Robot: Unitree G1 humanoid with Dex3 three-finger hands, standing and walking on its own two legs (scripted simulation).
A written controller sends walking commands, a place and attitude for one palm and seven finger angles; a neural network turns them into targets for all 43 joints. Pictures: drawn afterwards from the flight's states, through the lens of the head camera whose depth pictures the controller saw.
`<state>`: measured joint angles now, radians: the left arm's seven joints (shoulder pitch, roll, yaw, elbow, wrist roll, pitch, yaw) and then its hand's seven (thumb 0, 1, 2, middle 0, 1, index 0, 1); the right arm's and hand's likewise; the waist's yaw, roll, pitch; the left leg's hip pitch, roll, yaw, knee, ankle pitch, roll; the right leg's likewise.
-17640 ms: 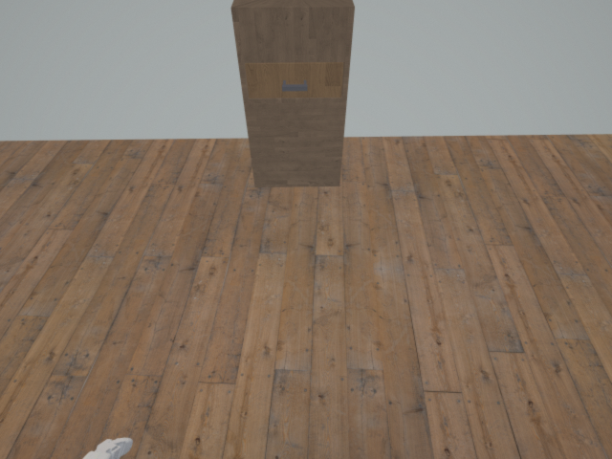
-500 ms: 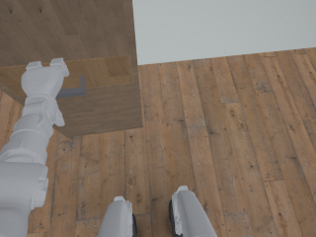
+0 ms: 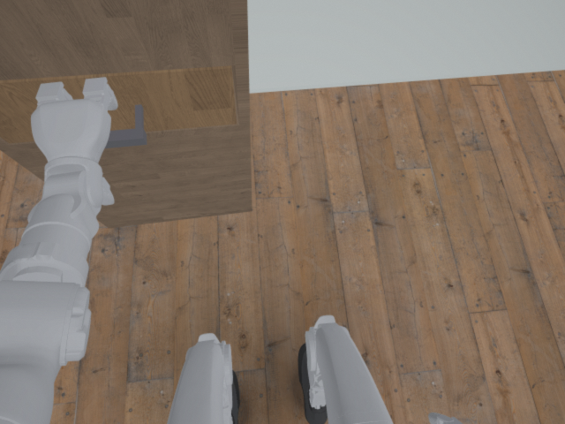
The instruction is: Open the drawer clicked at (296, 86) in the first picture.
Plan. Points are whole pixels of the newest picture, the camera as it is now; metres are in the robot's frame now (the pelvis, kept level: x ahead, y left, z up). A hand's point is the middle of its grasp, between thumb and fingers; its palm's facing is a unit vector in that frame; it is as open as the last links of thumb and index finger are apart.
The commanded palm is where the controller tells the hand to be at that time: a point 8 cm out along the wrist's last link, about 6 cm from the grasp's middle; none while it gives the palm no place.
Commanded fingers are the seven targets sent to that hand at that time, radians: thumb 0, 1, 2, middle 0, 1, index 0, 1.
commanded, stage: lower the fingers behind the handle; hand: left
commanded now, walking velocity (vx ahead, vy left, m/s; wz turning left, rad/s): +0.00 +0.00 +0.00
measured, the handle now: (111, 127) +0.56 +0.23 -0.06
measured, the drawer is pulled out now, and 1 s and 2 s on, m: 0.00 0.00 0.01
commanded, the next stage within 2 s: close the thumb around the handle in 1.02 s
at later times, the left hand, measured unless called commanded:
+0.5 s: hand (95, 155) +0.51 +0.25 -0.06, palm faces +0.06 +0.03 -1.00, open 13.8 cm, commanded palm +0.49 +0.23 -0.03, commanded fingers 0.00 -0.50 0.30 -0.30 -1.20 -0.30 -1.20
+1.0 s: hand (95, 170) +0.50 +0.26 -0.08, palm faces -0.04 -0.02 -1.00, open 13.9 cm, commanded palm +0.50 +0.23 -0.04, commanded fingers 0.00 -0.50 0.30 -0.30 -1.20 -0.30 -1.20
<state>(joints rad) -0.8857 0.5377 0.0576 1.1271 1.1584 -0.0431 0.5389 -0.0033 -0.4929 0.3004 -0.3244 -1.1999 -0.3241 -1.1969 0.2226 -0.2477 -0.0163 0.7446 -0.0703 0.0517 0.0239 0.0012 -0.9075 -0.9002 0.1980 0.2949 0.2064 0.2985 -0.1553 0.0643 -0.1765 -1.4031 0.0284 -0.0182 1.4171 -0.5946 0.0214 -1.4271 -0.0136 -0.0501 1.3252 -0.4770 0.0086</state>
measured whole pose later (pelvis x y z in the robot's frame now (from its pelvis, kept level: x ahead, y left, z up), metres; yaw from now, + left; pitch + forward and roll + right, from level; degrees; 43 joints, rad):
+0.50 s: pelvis -0.02 +0.00 -0.04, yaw +0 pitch +35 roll -3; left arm -0.93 0.57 0.03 1.11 1.16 -0.08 0.55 0.00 -0.49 0.30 -0.30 -1.33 -0.32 -1.20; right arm 0.23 -0.27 -0.02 0.73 -0.06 0.03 0.02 0.00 -0.91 -0.90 0.20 0.29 0.21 0.30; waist -0.13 0.06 -0.19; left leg -1.55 0.02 -0.02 1.56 -0.62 0.02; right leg -1.58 -0.02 -0.05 1.47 -0.50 0.01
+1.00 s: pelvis -0.03 +0.00 -0.06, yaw +0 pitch +36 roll -4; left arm -0.90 0.64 0.07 1.03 1.14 -0.19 0.39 0.00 -0.49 0.30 -0.29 -1.23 -0.30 -1.20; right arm 0.29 -0.27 -0.02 0.73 -0.06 -0.01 0.00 0.00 -0.91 -0.90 0.20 0.29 0.21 0.30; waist -0.14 0.07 -0.19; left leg -1.65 0.02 -0.03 1.64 -0.63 0.03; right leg -1.67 -0.02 -0.05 1.54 -0.50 0.01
